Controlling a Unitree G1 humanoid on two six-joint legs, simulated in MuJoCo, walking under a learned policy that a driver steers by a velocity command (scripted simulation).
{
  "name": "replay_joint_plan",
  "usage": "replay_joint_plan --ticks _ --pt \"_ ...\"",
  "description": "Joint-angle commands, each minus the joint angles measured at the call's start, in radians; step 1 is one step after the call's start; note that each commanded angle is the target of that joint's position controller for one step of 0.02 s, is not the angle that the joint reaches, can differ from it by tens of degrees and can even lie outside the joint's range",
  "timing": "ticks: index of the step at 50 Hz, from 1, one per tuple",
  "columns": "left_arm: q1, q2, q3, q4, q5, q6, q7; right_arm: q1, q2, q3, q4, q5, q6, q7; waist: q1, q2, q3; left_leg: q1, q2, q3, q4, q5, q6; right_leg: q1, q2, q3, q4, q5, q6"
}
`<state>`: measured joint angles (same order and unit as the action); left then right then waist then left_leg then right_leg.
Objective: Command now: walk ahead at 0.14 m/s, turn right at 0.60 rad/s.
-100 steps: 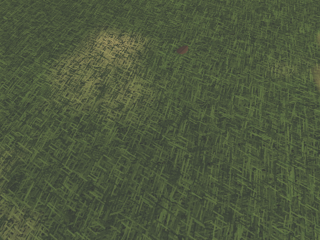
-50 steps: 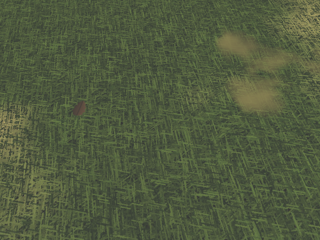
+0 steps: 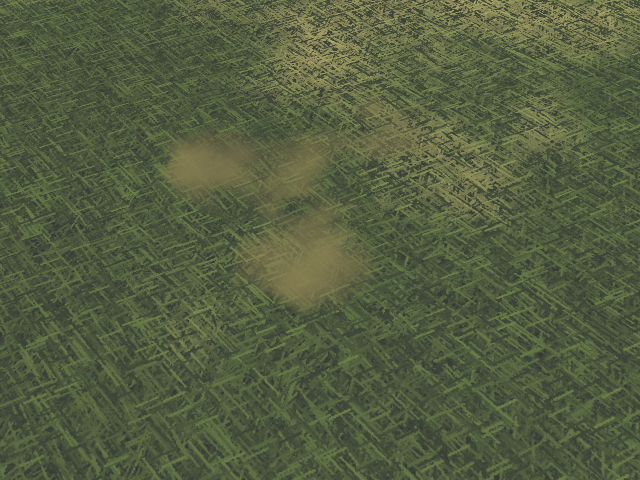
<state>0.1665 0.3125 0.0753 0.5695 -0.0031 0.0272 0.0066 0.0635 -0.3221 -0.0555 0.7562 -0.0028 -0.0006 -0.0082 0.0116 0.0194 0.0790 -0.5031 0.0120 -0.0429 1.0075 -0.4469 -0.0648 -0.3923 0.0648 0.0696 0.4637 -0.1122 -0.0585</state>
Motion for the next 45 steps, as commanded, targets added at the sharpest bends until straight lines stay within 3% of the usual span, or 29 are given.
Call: replay_joint_plan --ticks 1,3,6,8,9,10,11,12,13,15,17,22,27,28,29,30,31,32,33,34,35,36,37,38,39,41,45 --pt "-0.02 0.168 0.053 -0.071 -0.007 -0.01 0.019 0.061 -0.073 -0.017 -0.042 0.002 -0.004 -0.001 -0.018 -0.137 -0.23 0.059 -0.011 -0.01 -0.155 0.073 -0.007 0.141 -0.205 0.29 -0.174 -0.155 -0.192" --pt "-0.02 0.181 0.055 -0.069 -0.007 -0.012 0.021 0.043 -0.078 -0.018 -0.056 0.006 -0.011 0.008 -0.01 -0.18 -0.207 0.104 -0.027 -0.005 -0.235 0.082 0.006 0.092 -0.2 0.337 -0.201 -0.346 -0.184" --pt "-0.001 0.176 0.051 -0.058 -0.012 -0.012 0.015 0.055 -0.085 -0.024 -0.061 0.014 -0.035 0.02 -0.016 -0.181 -0.179 0.19 -0.043 0.004 -0.356 0.088 0.038 0.042 -0.191 0.383 -0.19 -0.451 -0.16" --pt "-0.02 0.153 0.043 -0.058 -0.017 -0.006 0.016 0.139 -0.076 -0.031 -0.034 0.016 -0.049 0.024 -0.073 -0.158 -0.153 0.359 -0.035 0.017 -0.524 0.179 0.075 -0.065 -0.142 0.373 -0.14 -0.52 -0.112" --pt "-0.032 0.112 0.031 -0.063 -0.016 -0.006 0.018 0.23 -0.107 -0.043 -0.01 0.01 -0.053 0.017 -0.111 -0.103 -0.148 0.496 0.052 -0.056 -0.602 0.133 0.11 -0.193 -0.085 0.317 -0.018 -0.547 -0.056" --pt "-0.017 0.023 0.008 -0.074 -0.019 -0.01 0.018 0.312 -0.184 -0.058 0.004 -0.01 -0.052 0.008 -0.113 0.104 -0.166 0.593 0.287 -0.331 -0.715 -0.126 0.185 -0.349 0.037 0.118 0.323 -0.524 0.017" --pt "-0.051 0.073 0.017 -0.125 -0.022 -0.029 0.013 0.269 -0.243 -0.072 -0.005 -0.041 -0.061 0.018 -0.082 0.218 -0.057 0.471 0.416 -0.635 -0.841 -0.354 0.292 -0.506 0.009 0.098 0.483 -0.434 0.022" --pt "-0.038 0.129 0.032 -0.108 -0.021 -0.035 0.009 0.182 -0.187 -0.059 -0.038 -0.028 -0.07 0.009 -0.049 0.182 0.002 0.436 0.392 -0.584 -0.851 -0.366 0.289 -0.526 -0.041 0.123 0.576 -0.341 0.028" --pt "0.002 0.146 0.042 -0.077 -0.017 -0.035 0.005 0.139 -0.136 -0.046 -0.045 -0.009 -0.073 -0.001 -0.027 0.164 0.014 0.441 0.338 -0.47 -0.845 -0.276 0.247 -0.529 -0.051 0.112 0.612 -0.266 0.042" --pt "0.023 0.123 0.041 -0.049 -0.009 -0.036 -0.002 0.152 -0.104 -0.035 -0.044 0.0 -0.074 -0.012 -0.034 0.127 0.008 0.45 0.279 -0.298 -0.849 -0.077 0.203 -0.508 -0.076 0.079 0.67 -0.161 0.067" --pt "0.005 0.083 0.03 -0.048 -0.012 -0.042 -0.008 0.2 -0.098 -0.032 -0.034 -0.011 -0.083 -0.016 -0.053 0.103 -0.004 0.442 0.247 -0.163 -0.86 0.077 0.195 -0.478 -0.088 0.046 0.701 -0.075 0.081" --pt "-0.086 0.04 0.011 -0.079 -0.02 -0.048 -0.025 0.273 -0.119 -0.036 -0.007 -0.012 -0.077 -0.011 -0.102 0.097 0.011 0.488 0.24 0.017 -0.863 0.289 0.206 -0.453 -0.124 -0.008 0.508 0.035 0.105" --pt "-0.189 0.01 -0.01 -0.111 -0.026 -0.056 -0.063 0.312 -0.168 -0.05 0.026 0.013 -0.065 -0.006 -0.129 0.088 0.059 0.514 0.276 0.119 -0.864 0.364 0.199 -0.339 -0.134 -0.099 0.265 0.018 0.064" --pt "-0.191 0.015 -0.008 -0.114 -0.025 -0.057 -0.069 0.302 -0.176 -0.053 0.029 0.019 -0.059 -0.005 -0.117 0.085 0.068 0.522 0.275 0.145 -0.833 0.472 0.189 -0.303 -0.124 -0.118 0.22 -0.01 0.046" --pt "-0.177 0.03 0.0 -0.114 -0.019 -0.057 -0.073 0.292 -0.19 -0.057 0.03 0.024 -0.053 -0.006 -0.095 0.096 0.046 0.531 0.272 0.174 -0.768 0.708 0.175 -0.231 -0.092 -0.149 0.185 -0.041 0.027" --pt "-0.127 0.058 0.015 -0.105 -0.01 -0.056 -0.073 0.287 -0.21 -0.063 0.031 0.032 -0.048 -0.01 -0.057 0.118 -0.009 0.544 0.266 0.201 -0.66 0.983 0.159 -0.128 -0.047 -0.179 0.166 -0.073 0.005" --pt "0.005 0.099 0.039 -0.069 -0.006 -0.055 -0.069 0.273 -0.214 -0.065 0.027 0.039 -0.044 -0.015 0.021 0.115 -0.095 0.525 0.245 0.227 -0.488 1.145 0.135 0.047 0.0 -0.194 0.108 -0.027 -0.027" --pt "0.164 0.156 0.07 -0.024 -0.007 -0.047 -0.053 0.271 -0.191 -0.056 0.016 0.042 -0.052 -0.016 0.105 0.082 -0.189 0.406 0.203 0.25 -0.273 1.086 0.093 0.305 0.022 -0.167 0.041 0.107 -0.067" --pt "0.25 0.229 0.084 -0.003 -0.018 -0.03 -0.025 0.313 -0.091 -0.026 -0.018 -0.011 -0.062 -0.008 0.092 -0.127 -0.294 0.092 0.133 0.228 0.05 0.308 0.037 0.636 -0.172 0.093 0.086 0.397 -0.134" --pt "0.182 0.323 0.084 -0.058 0.003 -0.041 -0.022 0.381 -0.04 0.006 -0.069 -0.025 -0.083 0.001 0.011 -0.33 -0.508 -0.167 -0.045 0.082 0.406 -0.252 -0.013 0.826 -0.475 0.665 -0.004 0.454 -0.385" --pt "0.187 0.231 0.065 -0.066 0.005 -0.046 -0.03 0.279 -0.158 -0.024 -0.058 0.006 -0.093 0.006 0.101 -0.142 -0.55 -0.184 0.01 -0.069 0.45 -0.174 -0.003 0.761 -0.438 0.578 -0.052 0.434 -0.359" --pt "0.137 0.191 0.049 -0.049 0.001 -0.055 -0.031 0.199 -0.155 -0.022 -0.09 0.028 -0.094 0.003 0.076 -0.131 -0.393 -0.228 0.041 -0.042 0.415 -0.095 0.013 0.634 -0.385 0.42 -0.05 0.453 -0.313" --pt "0.088 0.15 0.039 -0.038 -0.014 -0.06 -0.029 0.209 -0.136 -0.019 -0.07 0.015 -0.088 -0.01 0.029 -0.038 -0.282 -0.212 0.087 -0.029 0.326 -0.021 0.012 0.48 -0.321 0.302 -0.059 0.446 -0.253" --pt "0.039 0.125 0.031 -0.039 -0.017 -0.059 -0.025 0.215 -0.137 -0.022 -0.061 0.001 -0.077 -0.02 0.0 -0.042 -0.235 -0.164 0.109 -0.028 0.257 0.024 0.008 0.362 -0.291 0.25 -0.077 0.444 -0.229" --pt "0.004 0.122 0.026 -0.043 -0.003 -0.058 -0.022 0.233 -0.142 -0.025 -0.052 0.002 -0.061 -0.02 -0.03 -0.065 -0.208 -0.087 0.111 -0.023 0.236 0.05 0.006 0.25 -0.269 0.21 -0.11 0.47 -0.225" --pt "-0.026 0.124 0.024 -0.022 0.014 -0.067 -0.019 0.274 -0.108 -0.018 -0.035 -0.003 -0.041 -0.021 -0.06 -0.075 -0.208 -0.009 0.092 0.001 0.183 0.088 -0.013 0.144 -0.26 0.159 -0.136 0.558 -0.238" --pt "-0.035 0.116 0.016 0.028 0.009 -0.067 -0.007 0.215 -0.065 -0.004 -0.052 -0.014 -0.028 -0.027 -0.05 -0.097 -0.207 0.011 0.079 0.0 -0.035 0.205 -0.028 0.129 -0.229 0.096 -0.137 0.541 -0.212"
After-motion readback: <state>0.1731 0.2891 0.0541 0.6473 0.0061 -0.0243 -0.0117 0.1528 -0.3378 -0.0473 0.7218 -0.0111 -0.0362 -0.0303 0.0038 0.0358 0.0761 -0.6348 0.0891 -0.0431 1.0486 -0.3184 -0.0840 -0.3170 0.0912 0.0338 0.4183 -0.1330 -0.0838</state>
